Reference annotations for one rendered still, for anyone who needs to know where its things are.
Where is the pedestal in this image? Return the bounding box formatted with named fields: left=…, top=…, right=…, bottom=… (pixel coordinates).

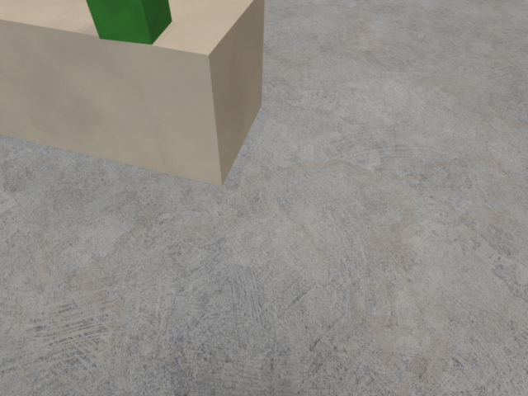
left=0, top=0, right=265, bottom=186

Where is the carton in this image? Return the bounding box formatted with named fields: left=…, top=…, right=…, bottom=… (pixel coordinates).
left=86, top=0, right=172, bottom=45

